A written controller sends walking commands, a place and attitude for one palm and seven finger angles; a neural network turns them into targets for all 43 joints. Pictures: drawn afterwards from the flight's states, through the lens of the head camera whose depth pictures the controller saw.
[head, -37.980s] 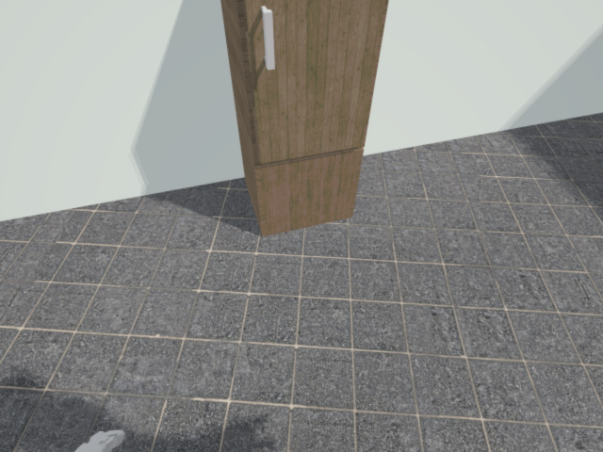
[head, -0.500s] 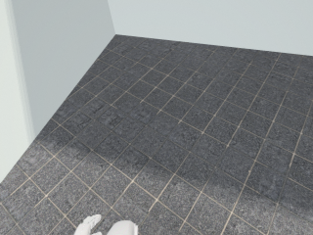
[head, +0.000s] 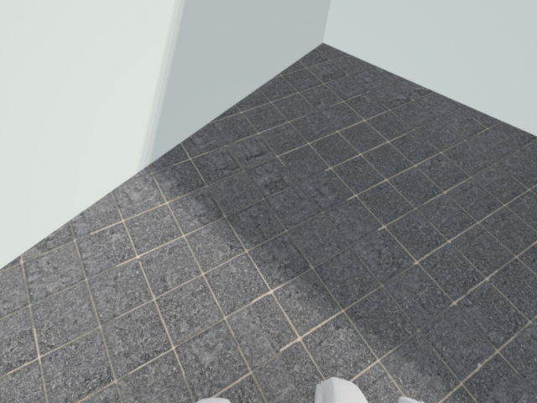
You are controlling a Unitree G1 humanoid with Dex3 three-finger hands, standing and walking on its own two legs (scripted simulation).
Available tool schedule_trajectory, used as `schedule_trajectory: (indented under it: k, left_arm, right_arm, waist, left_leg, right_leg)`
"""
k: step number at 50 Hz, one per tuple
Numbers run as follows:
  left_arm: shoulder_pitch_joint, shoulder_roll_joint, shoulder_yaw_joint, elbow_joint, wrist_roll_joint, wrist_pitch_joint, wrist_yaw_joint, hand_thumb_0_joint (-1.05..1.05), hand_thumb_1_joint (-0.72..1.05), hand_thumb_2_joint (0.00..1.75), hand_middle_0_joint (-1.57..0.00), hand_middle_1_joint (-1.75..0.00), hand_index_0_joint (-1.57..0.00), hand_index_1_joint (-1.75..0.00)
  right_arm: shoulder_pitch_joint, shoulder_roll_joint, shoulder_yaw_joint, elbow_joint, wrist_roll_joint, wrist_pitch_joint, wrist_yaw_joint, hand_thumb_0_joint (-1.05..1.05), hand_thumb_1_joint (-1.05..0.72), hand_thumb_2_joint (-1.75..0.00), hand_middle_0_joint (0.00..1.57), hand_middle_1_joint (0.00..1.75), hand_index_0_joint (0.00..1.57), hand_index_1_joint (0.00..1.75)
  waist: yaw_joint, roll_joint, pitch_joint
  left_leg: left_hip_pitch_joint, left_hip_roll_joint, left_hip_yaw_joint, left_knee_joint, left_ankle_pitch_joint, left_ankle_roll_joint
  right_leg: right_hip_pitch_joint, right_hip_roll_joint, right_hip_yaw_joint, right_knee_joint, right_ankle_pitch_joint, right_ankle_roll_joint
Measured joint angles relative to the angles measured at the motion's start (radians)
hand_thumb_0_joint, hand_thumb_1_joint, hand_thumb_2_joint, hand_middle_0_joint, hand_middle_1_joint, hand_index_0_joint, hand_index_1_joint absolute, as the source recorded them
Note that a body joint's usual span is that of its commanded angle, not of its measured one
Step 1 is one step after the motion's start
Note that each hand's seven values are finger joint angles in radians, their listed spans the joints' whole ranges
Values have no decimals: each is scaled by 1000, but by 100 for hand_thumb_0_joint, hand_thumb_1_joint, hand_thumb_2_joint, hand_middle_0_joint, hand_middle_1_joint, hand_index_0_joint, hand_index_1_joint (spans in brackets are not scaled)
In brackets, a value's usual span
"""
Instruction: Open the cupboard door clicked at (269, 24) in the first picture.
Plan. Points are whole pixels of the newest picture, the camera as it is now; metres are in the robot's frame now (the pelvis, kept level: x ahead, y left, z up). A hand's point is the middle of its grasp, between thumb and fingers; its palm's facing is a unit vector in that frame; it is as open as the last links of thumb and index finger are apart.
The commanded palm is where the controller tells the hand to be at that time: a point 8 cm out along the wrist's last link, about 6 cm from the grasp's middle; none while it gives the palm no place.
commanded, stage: turn to face it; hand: left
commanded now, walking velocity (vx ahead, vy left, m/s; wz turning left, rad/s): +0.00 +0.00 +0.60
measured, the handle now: out of the picture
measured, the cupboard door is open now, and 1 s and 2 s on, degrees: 45 45 45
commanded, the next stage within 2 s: none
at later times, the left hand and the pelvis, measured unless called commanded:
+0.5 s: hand out of the picture +0.04 +0.13 -0.14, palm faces +0.29 -0.92 -0.28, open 7.3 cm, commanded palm none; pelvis +0.00 -0.07 +0.01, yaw +19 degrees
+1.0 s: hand out of the picture -0.08 +0.18 -0.16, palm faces +0.59 -0.77 -0.26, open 7.4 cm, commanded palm none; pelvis -0.02 -0.04 +0.00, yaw +35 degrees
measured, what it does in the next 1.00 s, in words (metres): steps on the spot, turning left: right foot, then left foot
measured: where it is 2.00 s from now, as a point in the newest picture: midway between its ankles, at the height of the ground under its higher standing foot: outside the picture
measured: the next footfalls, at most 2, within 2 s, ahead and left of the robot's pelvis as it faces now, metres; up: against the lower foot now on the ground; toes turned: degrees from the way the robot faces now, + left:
right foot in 0.26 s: +0.04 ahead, -0.15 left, +0.00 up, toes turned +6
left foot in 0.74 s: -0.03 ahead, +0.07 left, +0.00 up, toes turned +35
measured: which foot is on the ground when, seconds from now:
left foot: down 0.00-0.26, up 0.28-0.72, down 0.74-1.00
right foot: up 0.00-0.24, down 0.26-0.74, up 0.76-1.00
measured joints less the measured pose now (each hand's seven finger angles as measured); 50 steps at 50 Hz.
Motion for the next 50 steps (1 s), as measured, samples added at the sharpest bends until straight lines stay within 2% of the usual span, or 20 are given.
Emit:
schedule_trajectory:
  k: [3, 6, 10, 13, 15, 16, 19, 22, 26, 31, 35, 37, 38, 40, 43, 46, 50]
  left_arm:
    - [-18, -4, -1, -16, -1, -8, 0, 1, 91, 90, -20, -30, -20, -30]
    - [-39, -12, -4, -26, -2, -9, 2, 0, 91, 90, -20, -30, -20, -30]
    - [-73, -29, -14, -40, -9, -14, 5, 0, 91, 90, -20, -30, -20, -30]
    - [-85, -43, -23, -58, -12, -34, 6, 0, 91, 90, -20, -30, -20, -30]
    - [-90, -66, -31, -58, -5, -49, 12, 0, 91, 90, -20, -30, -20, -30]
    - [-87, -75, -39, -59, -4, -52, 14, 0, 91, 90, -20, -30, -20, -30]
    - [-67, -96, -48, -54, -7, -51, 21, 0, 91, 90, -20, -30, -20, -30]
    - [-47, -107, -54, -48, -8, -53, 21, 0, 91, 90, -20, -30, -20, -30]
    - [-30, -97, -45, -52, -8, -62, 24, 0, 93, 90, -20, -30, -20, -30]
    - [1, -77, -39, -44, 0, -61, 21, 0, 92, 90, -20, -30, -20, -30]
    - [28, -49, -24, -27, 7, -52, 16, 0, 91, 90, -20, -30, -20, -30]
    - [49, -31, -17, -18, 2, -47, 11, 0, 91, 90, -20, -30, -20, -30]
    - [52, -19, -12, -11, -2, -39, 8, 0, 91, 90, -20, -30, -20, -30]
    - [41, 1, -5, 0, -4, -8, 10, 0, 91, 90, -20, -30, -20, -30]
    - [19, 6, 1, 9, -1, 13, 11, 1, 91, 90, -20, -30, -20, -30]
    - [-4, 5, 2, -3, 1, 7, 3, 1, 91, 90, -20, -30, -20, -30]
    - [-32, 0, 0, -25, 1, -5, 1, 1, 91, 90, -20, -30, -20, -30]
  right_arm:
    - [29, 5, -1, 18, 1, 1, 0, 0, -90, -90, 21, 30, 21, 30]
    - [53, 5, -7, 29, -2, 2, 0, 0, -90, -90, 21, 30, 21, 30]
    - [75, -4, -22, 36, -7, 9, 0, 0, -90, -90, 21, 30, 21, 30]
    - [91, -16, -35, 41, -1, 18, -1, 0, -90, -90, 21, 30, 21, 30]
    - [86, -34, -49, 52, 4, 27, -2, 0, -90, -90, 21, 30, 21, 30]
    - [85, -42, -54, 56, 3, 32, -1, 0, -91, -90, 21, 30, 21, 30]
    - [78, -56, -61, 67, 0, 45, 7, 1, -91, -90, 20, 30, 20, 30]
    - [65, -60, -61, 70, 1, 50, 14, 1, -91, -90, 20, 30, 20, 30]
    - [44, -59, -57, 73, 2, 57, 16, 0, -91, -90, 20, 30, 20, 30]
    - [-6, -57, -50, 66, 3, 61, 18, 0, -91, -90, 20, 30, 20, 30]
    - [-49, -47, -40, 38, 7, 45, 21, 0, -91, -90, 20, 30, 20, 30]
    - [-59, -47, -34, 15, 6, 28, 25, 0, -91, -90, 20, 30, 20, 30]
    - [-64, -42, -36, 6, 3, 16, 24, 0, -91, -90, 20, 30, 20, 30]
    - [-69, -34, -29, -6, 2, 0, 20, 0, -91, -90, 20, 30, 20, 30]
    - [-49, -28, -20, -12, -1, -6, 4, 0, -91, -90, 20, 30, 20, 30]
    - [-27, -22, -13, -4, -1, -6, -5, 0, -91, -90, 20, 30, 20, 30]
    - [7, -11, -8, 9, 0, -7, -6, 0, -91, -90, 21, 30, 21, 30]
  waist:
    - [-7, 7, -12]
    - [-23, 16, -20]
    - [-51, 38, -20]
    - [-60, 49, -25]
    - [-63, 75, -13]
    - [-67, 78, -10]
    - [-73, 69, -8]
    - [-78, 54, -5]
    - [-68, 39, 3]
    - [-40, 25, 16]
    - [-15, -3, 27]
    - [-10, -13, 19]
    - [-11, -26, 17]
    - [-3, -42, 23]
    - [0, -28, 9]
    - [-2, -15, -1]
    - [-10, -4, -12]
  left_leg:
    - [7, -9, -25, -49, 33, -3]
    - [-2, -15, -54, -66, 50, -11]
    - [-35, -22, -101, -44, 53, -32]
    - [-76, -38, -136, 8, 38, -57]
    - [-123, -42, -144, 147, -108, -69]
    - [-157, -49, -131, 264, -172, -73]
    - [-225, -34, -79, 547, -181, -96]
    - [-237, 2, -55, 636, -133, -116]
    - [-207, 36, -45, 578, -127, -128]
    - [-141, 51, -7, 430, -168, -121]
    - [-60, 41, 42, 235, -178, -99]
    - [3, 29, 60, 87, -76, -81]
    - [-2, 15, 59, 80, -51, -56]
    - [-21, -1, 49, 116, -73, -14]
    - [-12, -5, 20, 78, -65, 1]
    - [12, -16, -7, 0, -17, 2]
    - [29, -28, -42, -63, 24, 1]
  right_leg:
    - [-4, 5, 32, -41, 44, 10]
    - [24, 16, 40, -134, 33, 13]
    - [110, 52, 32, -341, -11, 2]
    - [215, 78, 14, -566, 73, -22]
    - [230, 82, -15, -573, 68, -92]
    - [240, 72, -31, -570, 58, -113]
    - [284, 44, -69, -608, 61, -132]
    - [319, 25, -109, -647, 75, -132]
    - [343, 6, -172, -662, 74, -135]
    - [346, -21, -244, -633, 52, -125]
    - [325, -56, -288, -567, 17, -105]
    - [299, -81, -305, -497, -18, -88]
    - [266, -95, -281, -424, -43, -69]
    - [181, -70, -165, -236, -145, -43]
    - [83, -24, -64, -60, -116, -23]
    - [23, -7, -3, -5, -19, -8]
    - [4, 5, 33, -50, 36, 5]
